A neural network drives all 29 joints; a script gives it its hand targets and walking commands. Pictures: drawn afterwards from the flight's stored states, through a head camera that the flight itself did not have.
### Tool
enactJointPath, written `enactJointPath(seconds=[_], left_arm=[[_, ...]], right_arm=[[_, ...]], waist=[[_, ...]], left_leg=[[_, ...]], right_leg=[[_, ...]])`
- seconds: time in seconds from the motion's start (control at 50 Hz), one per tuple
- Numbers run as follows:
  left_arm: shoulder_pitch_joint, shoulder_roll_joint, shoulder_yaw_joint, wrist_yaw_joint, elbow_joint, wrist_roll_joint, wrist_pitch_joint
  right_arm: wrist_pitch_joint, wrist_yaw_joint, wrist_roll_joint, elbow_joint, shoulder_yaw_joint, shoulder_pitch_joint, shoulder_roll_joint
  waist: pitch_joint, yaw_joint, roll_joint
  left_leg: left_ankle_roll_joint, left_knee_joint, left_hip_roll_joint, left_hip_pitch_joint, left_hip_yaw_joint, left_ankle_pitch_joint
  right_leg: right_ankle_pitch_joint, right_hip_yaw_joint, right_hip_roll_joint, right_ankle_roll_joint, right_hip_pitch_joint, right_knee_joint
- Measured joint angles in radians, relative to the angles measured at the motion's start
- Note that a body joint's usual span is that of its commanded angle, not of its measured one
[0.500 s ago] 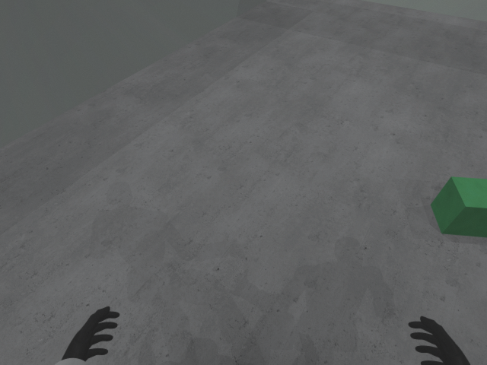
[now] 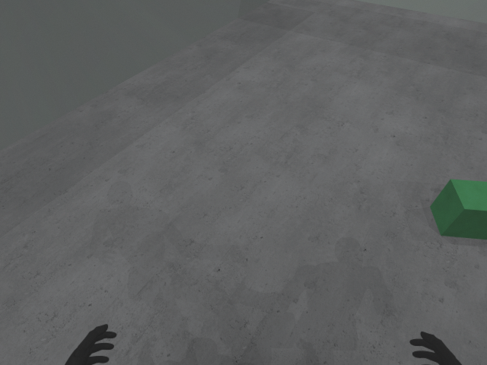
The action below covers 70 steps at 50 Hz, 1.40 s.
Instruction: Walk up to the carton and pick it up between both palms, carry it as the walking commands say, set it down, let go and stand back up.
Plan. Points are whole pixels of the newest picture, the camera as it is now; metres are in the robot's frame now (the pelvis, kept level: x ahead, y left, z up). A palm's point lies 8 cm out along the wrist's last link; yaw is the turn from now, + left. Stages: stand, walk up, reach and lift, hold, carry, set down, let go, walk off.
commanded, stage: stand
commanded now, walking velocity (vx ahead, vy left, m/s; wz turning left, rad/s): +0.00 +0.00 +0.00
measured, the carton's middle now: (476, 210) +0.91 -1.01 -0.66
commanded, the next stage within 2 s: walk up in 0.82 s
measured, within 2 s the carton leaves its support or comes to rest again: neither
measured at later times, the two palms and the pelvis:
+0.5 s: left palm out of the picture +0.11 +0.31 -0.08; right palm out of the picture +0.11 -0.31 -0.08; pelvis +0.00 +0.00 +0.02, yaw +0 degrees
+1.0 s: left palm out of the picture +0.10 +0.31 -0.08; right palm out of the picture +0.10 -0.31 -0.08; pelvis +0.00 +0.00 +0.02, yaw +0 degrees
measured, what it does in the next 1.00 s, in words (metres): stands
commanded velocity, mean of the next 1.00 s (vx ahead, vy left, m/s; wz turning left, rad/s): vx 0.00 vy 0.00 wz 0.00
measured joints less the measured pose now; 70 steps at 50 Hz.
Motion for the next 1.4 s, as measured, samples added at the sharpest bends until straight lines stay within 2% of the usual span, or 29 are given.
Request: enactJointPath(seconds=[0.52,1.0,1.02,1.06,1.12,1.16,1.2,1.24,1.28,1.32,1.34,1.38,1.4], left_arm=[[-0.047,0.008,-0.019,0.0,0.183,-0.007,0.01],[-0.05,0.012,-0.02,0.004,0.233,-0.008,0.017],[-0.037,0.016,-0.009,-0.01,0.206,0.003,0.028],[-0.007,0.032,0.017,-0.054,0.143,0.017,0.055],[0.026,0.062,0.05,-0.105,0.069,0.028,0.075],[0.042,0.083,0.07,-0.135,0.035,0.026,0.079],[0.048,0.099,0.085,-0.16,0.011,0.022,0.081],[0.043,0.111,0.096,-0.175,-0.008,0.018,0.077],[0.036,0.124,0.105,-0.179,-0.023,0.015,0.07],[0.033,0.145,0.111,-0.17,-0.041,0.015,0.057],[0.03,0.15,0.116,-0.159,-0.051,0.015,0.047],[0.04,0.137,0.117,-0.133,-0.06,0.0,0.036],[0.053,0.125,0.111,-0.123,-0.059,-0.006,0.035]], right_arm=[[0.013,0.002,0.006,0.187,0.011,-0.047,-0.007],[0.02,-0.001,0.008,0.241,0.011,-0.051,-0.011],[0.016,0.002,0.01,0.229,0.002,-0.05,-0.011],[-0.004,0.0,0.001,0.177,-0.033,-0.035,-0.025],[-0.031,-0.013,-0.006,0.108,-0.072,0.003,-0.067],[-0.039,-0.016,-0.011,0.077,-0.092,0.024,-0.101],[-0.044,-0.013,-0.015,0.053,-0.108,0.039,-0.136],[-0.044,-0.007,-0.019,0.036,-0.12,0.05,-0.165],[-0.04,0.0,-0.021,0.025,-0.124,0.06,-0.185],[-0.034,0.004,-0.022,0.017,-0.123,0.075,-0.198],[-0.028,0.005,-0.018,0.015,-0.121,0.077,-0.201],[-0.018,0.007,0.0,0.008,-0.111,0.066,-0.192],[-0.02,0.01,0.007,0.003,-0.104,0.063,-0.182]], waist=[[0.008,-0.002,-0.001],[0.008,-0.002,-0.001],[0.005,0.009,-0.006],[0.0,0.031,-0.012],[-0.004,0.035,-0.019],[-0.003,0.027,-0.023],[-0.002,0.016,-0.019],[0.0,0.005,-0.013],[-0.004,-0.006,-0.008],[-0.016,-0.013,-0.004],[-0.012,-0.008,0.002],[-0.001,0.002,0.018],[0.003,0.005,0.028]], left_leg=[[-0.003,-0.217,-0.001,0.123,0.004,0.114],[-0.004,-0.27,-0.001,0.148,0.003,0.14],[0.001,-0.259,0.0,0.141,0.018,0.129],[0.007,-0.232,0.014,0.13,0.065,0.103],[-0.001,-0.234,0.042,0.147,0.128,0.086],[-0.014,-0.244,0.062,0.171,0.163,0.078],[-0.027,-0.242,0.087,0.193,0.192,0.062],[-0.042,-0.216,0.117,0.206,0.218,0.032],[-0.05,-0.158,0.154,0.209,0.238,-0.02],[-0.031,-0.04,0.202,0.182,0.245,-0.102],[-0.011,0.087,0.224,0.135,0.219,-0.13],[0.01,0.35,0.19,0.012,0.096,-0.177],[0.015,0.421,0.167,-0.034,0.06,-0.171]], right_leg=[[0.112,0.002,-0.001,0.004,0.119,-0.211],[0.138,0.002,-0.001,0.005,0.144,-0.264],[0.123,0.016,0.001,-0.002,0.123,-0.237],[-0.005,0.041,0.009,-0.018,0.028,-0.066],[-0.015,0.037,-0.017,0.007,-0.127,0.198],[0.003,0.028,-0.057,0.024,-0.186,0.242],[0.034,0.012,-0.097,0.032,-0.212,0.207],[0.058,-0.009,-0.123,0.027,-0.207,0.133],[0.057,-0.037,-0.126,0.013,-0.178,0.075],[0.023,-0.059,-0.101,-0.009,-0.128,0.021],[0.074,-0.057,-0.079,-0.016,-0.137,0.037],[0.063,-0.045,-0.042,-0.023,-0.155,0.098],[0.051,-0.041,-0.026,-0.028,-0.141,0.092]])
